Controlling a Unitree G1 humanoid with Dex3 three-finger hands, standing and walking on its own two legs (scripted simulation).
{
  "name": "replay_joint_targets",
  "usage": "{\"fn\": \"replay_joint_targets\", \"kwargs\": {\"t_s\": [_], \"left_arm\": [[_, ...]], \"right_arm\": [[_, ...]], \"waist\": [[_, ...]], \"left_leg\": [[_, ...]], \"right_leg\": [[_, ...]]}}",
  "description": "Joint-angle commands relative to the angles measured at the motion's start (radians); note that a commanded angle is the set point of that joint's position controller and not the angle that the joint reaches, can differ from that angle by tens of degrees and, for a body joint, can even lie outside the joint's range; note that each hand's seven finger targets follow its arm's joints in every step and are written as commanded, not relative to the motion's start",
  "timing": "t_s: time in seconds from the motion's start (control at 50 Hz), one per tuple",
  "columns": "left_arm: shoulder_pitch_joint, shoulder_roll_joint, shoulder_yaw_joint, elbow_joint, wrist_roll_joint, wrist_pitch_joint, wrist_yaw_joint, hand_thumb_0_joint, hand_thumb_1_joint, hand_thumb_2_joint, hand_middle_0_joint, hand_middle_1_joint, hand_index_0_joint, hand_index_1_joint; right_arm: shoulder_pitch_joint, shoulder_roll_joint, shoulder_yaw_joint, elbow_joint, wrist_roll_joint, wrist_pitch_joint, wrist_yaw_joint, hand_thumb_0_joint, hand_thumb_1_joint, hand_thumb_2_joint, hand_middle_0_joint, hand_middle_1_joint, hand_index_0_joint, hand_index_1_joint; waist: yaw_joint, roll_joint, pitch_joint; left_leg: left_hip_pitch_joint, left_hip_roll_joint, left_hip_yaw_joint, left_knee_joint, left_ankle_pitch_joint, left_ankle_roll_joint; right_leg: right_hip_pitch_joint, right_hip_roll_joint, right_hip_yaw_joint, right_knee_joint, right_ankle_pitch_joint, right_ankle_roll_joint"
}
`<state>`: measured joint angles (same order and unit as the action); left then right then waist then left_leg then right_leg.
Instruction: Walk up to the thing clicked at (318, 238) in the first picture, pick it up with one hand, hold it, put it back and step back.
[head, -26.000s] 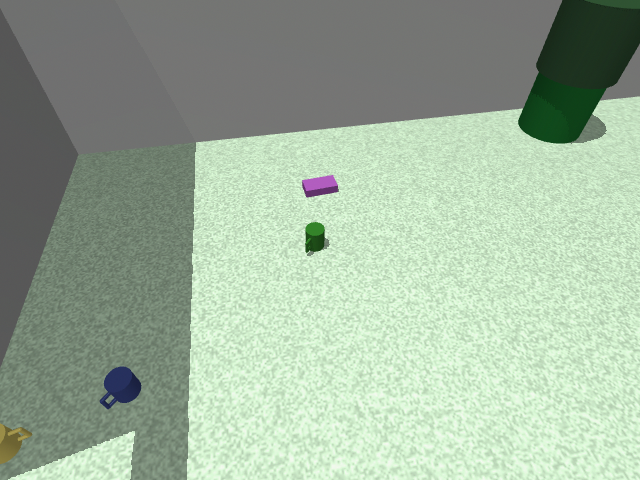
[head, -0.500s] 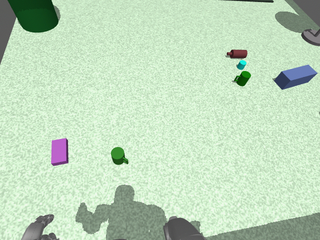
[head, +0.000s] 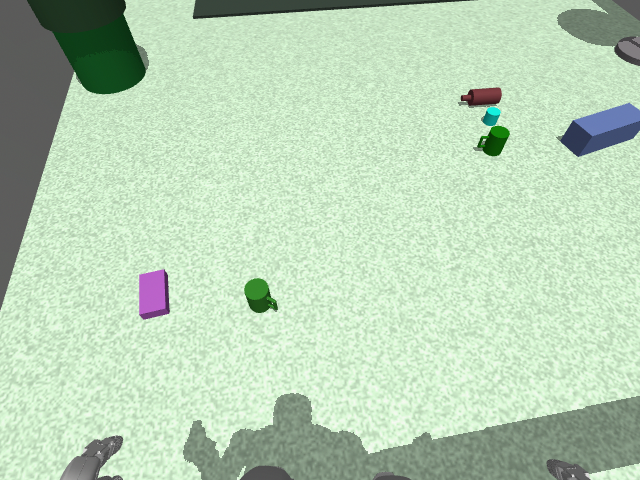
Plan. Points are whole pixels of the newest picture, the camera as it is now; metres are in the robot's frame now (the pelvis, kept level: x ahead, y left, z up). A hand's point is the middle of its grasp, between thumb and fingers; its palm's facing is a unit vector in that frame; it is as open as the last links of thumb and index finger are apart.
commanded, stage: walk up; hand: left
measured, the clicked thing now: (262, 298) +0.71 +0.22 -0.71
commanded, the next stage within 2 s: stand in 1.62 s
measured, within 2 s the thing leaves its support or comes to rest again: neither
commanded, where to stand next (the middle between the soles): +0.34 -0.01 m, yaw +2 degrees
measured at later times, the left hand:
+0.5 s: hand out of the picture -0.09 +0.24 -0.16, palm faces -0.03 -0.92 -0.38, open 7.4 cm
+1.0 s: hand out of the picture -0.02 +0.25 -0.14, palm faces +0.03 -0.94 -0.35, open 7.4 cm
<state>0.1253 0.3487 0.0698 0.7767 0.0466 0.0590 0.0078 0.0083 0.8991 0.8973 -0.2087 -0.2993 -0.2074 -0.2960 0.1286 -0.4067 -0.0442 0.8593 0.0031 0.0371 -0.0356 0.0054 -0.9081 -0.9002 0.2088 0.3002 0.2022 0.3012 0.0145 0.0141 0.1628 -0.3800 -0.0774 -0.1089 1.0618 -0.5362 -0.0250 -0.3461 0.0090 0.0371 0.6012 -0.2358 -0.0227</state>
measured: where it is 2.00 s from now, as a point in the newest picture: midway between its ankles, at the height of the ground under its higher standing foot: outside the picture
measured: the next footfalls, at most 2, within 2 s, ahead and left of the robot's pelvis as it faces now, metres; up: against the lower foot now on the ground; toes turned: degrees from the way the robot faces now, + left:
left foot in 0.10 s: -0.03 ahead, +0.12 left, +0.00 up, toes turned +1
right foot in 0.46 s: -0.12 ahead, -0.16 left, +0.00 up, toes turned +0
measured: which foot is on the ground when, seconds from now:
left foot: up 0.00-0.08, down 0.10-0.48, up 0.50-0.76, down 0.78-1.00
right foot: down 0.00-0.12, up 0.14-0.44, down 0.46-0.82, up 0.84-1.00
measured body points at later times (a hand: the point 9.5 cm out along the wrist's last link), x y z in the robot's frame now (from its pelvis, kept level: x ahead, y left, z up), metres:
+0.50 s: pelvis -0.13 -0.03 -0.01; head -0.11 -0.03 +0.44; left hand -0.09 +0.29 -0.13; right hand -0.03 -0.36 -0.10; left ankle -0.07 +0.11 -0.72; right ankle -0.16 -0.16 -0.73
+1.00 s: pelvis -0.11 -0.02 +0.01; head -0.08 +0.00 +0.46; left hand -0.02 +0.30 -0.12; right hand -0.05 -0.32 -0.11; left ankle -0.10 +0.10 -0.73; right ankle -0.11 -0.16 -0.70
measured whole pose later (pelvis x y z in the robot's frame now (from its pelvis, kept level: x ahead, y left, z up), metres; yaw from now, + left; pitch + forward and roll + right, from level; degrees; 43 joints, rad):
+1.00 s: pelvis -0.11 -0.02 +0.01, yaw +2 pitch -2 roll -1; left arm 0.16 0.40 0.06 0.92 0.00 0.00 -0.01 0.01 0.90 0.90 -0.21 -0.30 -0.20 -0.30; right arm 0.24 -0.34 -0.04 0.94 -0.03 -0.04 0.01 0.01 -0.91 -0.90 0.21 0.30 0.20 0.30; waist -0.01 -0.03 0.10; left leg -0.22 0.00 -0.04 0.51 -0.26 0.01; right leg -0.31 -0.02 0.01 0.79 -0.48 -0.02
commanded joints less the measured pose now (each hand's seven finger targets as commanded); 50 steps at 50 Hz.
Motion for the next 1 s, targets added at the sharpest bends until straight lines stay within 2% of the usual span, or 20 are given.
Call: {"fn": "replay_joint_targets", "kwargs": {"t_s": [0.0,0.06,0.1,0.12,0.14,0.2,0.34,0.4,0.44,0.46,0.48,0.5,0.56,0.68,0.76,0.78,0.8,0.82,0.9,0.98], "left_arm": [[0.023,0.244,0.075,-0.112,0.007,-0.005,0.022,0.000,0.900,0.900,-0.200,-0.300,-0.200,-0.300],[0.000,0.243,0.065,-0.123,-0.018,0.017,0.008,0.000,0.900,0.900,-0.200,-0.300,-0.200,-0.300],[0.026,0.165,0.048,-0.131,-0.023,0.018,0.004,0.000,0.900,0.900,-0.200,-0.300,-0.200,-0.300],[-0.041,0.229,0.071,-0.133,-0.008,0.020,0.020,0.000,0.900,0.900,-0.200,-0.300,-0.200,-0.300],[-0.047,0.256,0.078,-0.129,-0.005,0.022,0.020,0.000,0.900,0.900,-0.200,-0.300,-0.200,-0.300],[0.082,0.234,0.083,-0.050,-0.026,0.019,0.000,0.000,0.900,0.900,-0.200,-0.300,-0.200,-0.300],[0.057,0.224,0.045,-0.008,-0.024,-0.049,-0.026,0.000,0.900,0.900,-0.200,-0.300,-0.200,-0.300],[0.174,0.210,0.055,0.085,-0.018,-0.074,-0.016,0.000,0.900,0.900,-0.200,-0.300,-0.200,-0.300],[0.232,0.263,0.076,0.131,-0.002,-0.092,-0.006,0.000,0.900,0.900,-0.200,-0.300,-0.200,-0.300],[0.205,0.312,0.085,0.108,0.008,-0.099,-0.002,0.000,0.900,0.900,-0.200,-0.300,-0.200,-0.300],[0.128,0.385,0.094,0.073,0.011,-0.094,0.000,0.000,0.900,0.900,-0.200,-0.300,-0.200,-0.300],[0.038,0.382,0.086,0.059,0.009,-0.093,0.000,0.000,0.900,0.900,-0.200,-0.300,-0.200,-0.300],[0.030,0.275,0.069,0.067,-0.009,-0.114,0.003,0.000,0.900,0.900,-0.200,-0.300,-0.200,-0.300],[0.081,0.304,0.079,0.069,-0.009,-0.112,-0.005,0.000,0.900,0.900,-0.200,-0.300,-0.200,-0.300],[0.072,0.237,0.042,0.060,-0.033,-0.096,-0.005,0.000,0.900,0.900,-0.200,-0.300,-0.200,-0.300],[0.089,0.197,0.030,0.051,-0.043,-0.097,-0.002,0.000,0.900,0.900,-0.200,-0.300,-0.200,-0.300],[0.064,0.166,0.023,0.044,-0.057,-0.089,-0.001,0.000,0.900,0.900,-0.200,-0.300,-0.200,-0.300],[0.036,0.230,0.042,0.054,-0.046,-0.079,0.008,0.000,0.900,0.900,-0.200,-0.300,-0.200,-0.300],[0.063,0.216,0.033,0.072,-0.046,-0.081,-0.006,0.000,0.900,0.900,-0.200,-0.300,-0.200,-0.300],[0.046,0.187,0.026,0.092,-0.045,-0.089,-0.003,0.000,0.900,0.900,-0.200,-0.300,-0.200,-0.300]], "right_arm": [[0.083,-0.150,-0.043,-0.072,-0.015,-0.030,-0.018,0.000,-0.900,-0.900,0.200,0.300,0.200,0.300],[0.153,-0.153,-0.062,-0.043,-0.035,-0.041,-0.013,0.000,-0.900,-0.900,0.200,0.300,0.200,0.300],[0.078,-0.312,-0.099,-0.069,-0.062,-0.042,-0.006,0.000,-0.900,-0.900,0.200,0.300,0.200,0.300],[0.075,-0.370,-0.109,-0.091,-0.050,-0.040,-0.003,0.000,-0.900,-0.900,0.200,0.300,0.200,0.300],[0.004,-0.364,-0.113,-0.108,-0.045,-0.050,-0.014,0.000,-0.900,-0.900,0.200,0.300,0.200,0.300],[-0.071,-0.218,-0.072,-0.111,-0.051,-0.058,-0.019,0.000,-0.900,-0.900,0.200,0.300,0.200,0.300],[0.049,-0.223,-0.084,-0.087,-0.046,-0.056,0.021,0.000,-0.900,-0.900,0.200,0.300,0.200,0.300],[0.035,-0.251,-0.091,-0.095,-0.056,-0.027,0.035,0.000,-0.900,-0.900,0.200,0.300,0.200,0.300],[0.034,-0.154,-0.060,-0.105,-0.037,-0.021,0.035,0.000,-0.900,-0.900,0.200,0.300,0.200,0.300],[0.034,-0.091,-0.036,-0.118,-0.024,-0.023,0.036,0.000,-0.900,-0.900,0.200,0.300,0.200,0.300],[-0.032,-0.162,-0.058,-0.116,-0.031,-0.026,0.025,0.000,-0.900,-0.900,0.200,0.300,0.200,0.300],[-0.019,-0.205,-0.079,-0.085,-0.025,-0.028,0.027,0.000,-0.900,-0.900,0.200,0.300,0.200,0.300],[0.061,-0.169,-0.064,-0.032,-0.010,-0.042,0.039,0.000,-0.900,-0.900,0.200,0.300,0.200,0.300],[0.048,-0.170,-0.059,-0.022,-0.031,-0.063,0.055,0.000,-0.900,-0.900,0.200,0.300,0.200,0.300],[0.164,-0.149,-0.066,0.034,-0.029,-0.094,0.041,0.000,-0.900,-0.900,0.200,0.300,0.200,0.300],[0.200,-0.198,-0.083,0.041,-0.034,-0.101,0.033,0.000,-0.900,-0.900,0.200,0.300,0.200,0.300],[0.185,-0.268,-0.092,0.029,-0.035,-0.101,0.030,0.000,-0.900,-0.900,0.200,0.300,0.200,0.300],[0.195,-0.301,-0.101,0.031,-0.026,-0.101,0.031,0.000,-0.900,-0.900,0.200,0.300,0.200,0.300],[0.106,-0.202,-0.069,0.006,-0.031,-0.099,0.023,0.000,-0.900,-0.900,0.200,0.300,0.200,0.300],[0.089,-0.187,-0.058,0.011,-0.023,-0.089,0.018,0.000,-0.900,-0.900,0.200,0.300,0.200,0.300]], "waist": [[0.024,-0.251,-0.232],[-0.021,-0.173,-0.260],[0.004,0.212,-0.232],[-0.058,0.196,-0.213],[-0.034,0.201,-0.160],[0.061,0.080,-0.143],[-0.062,0.225,-0.190],[-0.011,0.218,-0.170],[0.020,-0.006,-0.137],[0.019,-0.198,-0.096],[0.052,-0.144,-0.011],[0.017,-0.160,0.062],[-0.016,-0.151,0.003],[0.036,-0.242,-0.035],[-0.023,-0.119,-0.183],[-0.031,0.020,-0.251],[-0.035,0.137,-0.246],[-0.047,0.124,-0.216],[0.002,0.121,-0.119],[-0.013,0.161,-0.167]], "left_leg": [[-0.041,0.062,0.075,-0.325,0.013,0.003],[0.159,0.052,0.120,-0.721,0.371,0.028],[0.338,0.406,-0.377,-0.735,0.605,0.180],[0.107,0.548,-0.458,-0.735,0.594,0.322],[0.020,0.586,-0.494,-0.764,0.556,0.358],[0.146,0.306,-0.080,-0.663,0.640,0.200],[0.295,0.280,-0.062,-0.707,0.049,0.226],[0.110,0.261,-0.015,-0.632,0.000,0.208],[-0.080,0.169,0.053,-0.393,0.008,0.110],[-0.232,0.053,0.079,-0.253,-0.050,0.033],[-0.147,0.074,-0.033,-0.179,-0.032,0.021],[-0.058,0.096,-0.056,-0.116,0.008,0.017],[-0.107,0.057,-0.049,-0.175,0.150,0.016],[-0.044,0.097,0.052,-0.388,0.091,0.007],[0.259,0.063,0.080,-0.699,0.412,0.044],[0.374,0.194,-0.103,-0.711,0.578,0.089],[0.408,0.357,-0.368,-0.716,0.548,0.209],[0.321,0.424,-0.452,-0.735,0.448,0.305],[0.240,0.299,-0.189,-0.713,0.526,0.210],[0.226,0.268,-0.101,-0.629,0.791,0.191]], "right_leg": [[0.312,-0.220,0.191,-0.060,0.487,-0.188],[0.207,-0.164,0.151,0.071,0.321,-0.110],[-0.231,0.095,0.037,0.366,-0.324,-0.004],[-0.125,0.079,0.143,0.545,-0.438,0.018],[-0.096,0.038,0.205,0.667,-0.387,0.014],[-0.179,0.108,0.205,0.720,-0.214,0.011],[-0.031,0.010,0.010,0.105,-0.285,0.063],[0.204,0.028,-0.064,-0.185,-0.214,0.016],[0.328,-0.040,0.143,-0.296,-0.203,-0.034],[0.276,-0.236,0.476,-0.386,-0.405,-0.094],[-0.021,-0.373,0.581,-0.440,-0.651,-0.199],[-0.163,-0.382,0.578,-0.448,-0.675,-0.217],[0.086,-0.203,0.262,-0.374,-0.310,-0.115],[0.166,-0.252,0.209,-0.320,-0.203,-0.152],[0.192,-0.165,0.036,0.013,0.362,-0.068],[0.102,-0.082,-0.031,0.193,0.290,-0.019],[-0.067,0.027,-0.088,0.277,-0.104,0.015],[-0.061,-0.009,0.013,0.336,-0.377,-0.004],[-0.076,-0.062,0.026,0.279,-0.287,-0.013],[0.064,-0.028,-0.050,0.047,-0.161,0.011]]}}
